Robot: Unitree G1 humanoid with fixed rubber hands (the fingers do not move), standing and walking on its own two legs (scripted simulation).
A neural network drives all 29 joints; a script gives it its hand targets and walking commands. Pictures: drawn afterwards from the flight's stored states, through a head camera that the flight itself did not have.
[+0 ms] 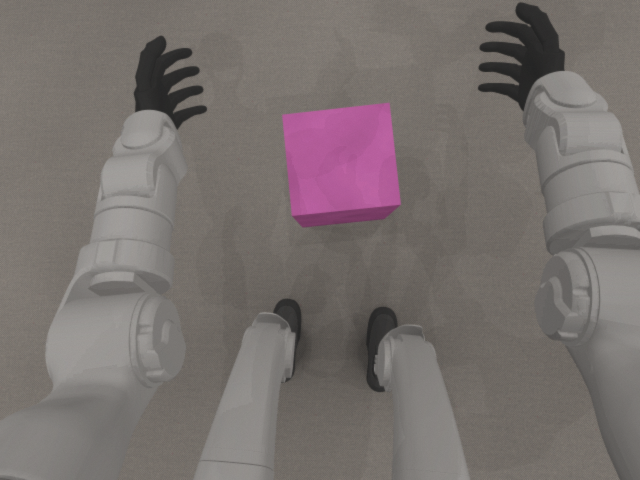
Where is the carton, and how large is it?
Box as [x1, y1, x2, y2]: [282, 103, 400, 226]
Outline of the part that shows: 389,103 282,115 292,216 302,226 384,218 400,204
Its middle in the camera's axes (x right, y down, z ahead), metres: +0.04 -0.16 +0.87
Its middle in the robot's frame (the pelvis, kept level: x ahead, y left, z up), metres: +0.54 +0.03 -0.53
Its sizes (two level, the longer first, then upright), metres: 0.210 0.200 0.250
